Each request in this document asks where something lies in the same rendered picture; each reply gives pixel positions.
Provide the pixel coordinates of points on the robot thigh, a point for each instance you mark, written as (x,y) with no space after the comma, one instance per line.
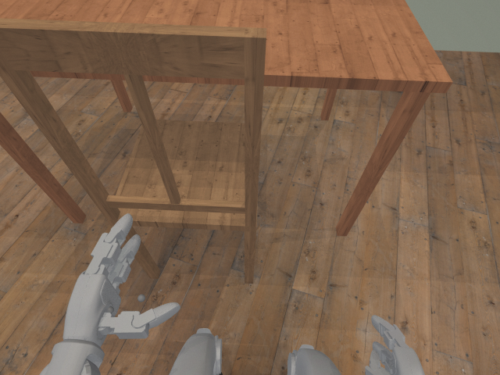
(307,361)
(200,355)

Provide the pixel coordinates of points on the robot left thigh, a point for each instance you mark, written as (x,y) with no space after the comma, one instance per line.
(200,355)

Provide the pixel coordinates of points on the left robot hand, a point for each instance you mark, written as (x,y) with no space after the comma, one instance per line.
(97,288)

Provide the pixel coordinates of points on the chair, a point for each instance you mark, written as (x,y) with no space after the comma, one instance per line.
(181,174)

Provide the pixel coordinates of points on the table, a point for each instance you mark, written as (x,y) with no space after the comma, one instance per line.
(375,45)

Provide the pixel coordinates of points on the robot right thigh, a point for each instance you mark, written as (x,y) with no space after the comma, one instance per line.
(307,361)

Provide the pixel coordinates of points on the right robot hand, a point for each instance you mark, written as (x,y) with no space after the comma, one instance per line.
(403,360)

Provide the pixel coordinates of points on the left robot forearm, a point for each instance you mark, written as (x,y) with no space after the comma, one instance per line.
(75,357)

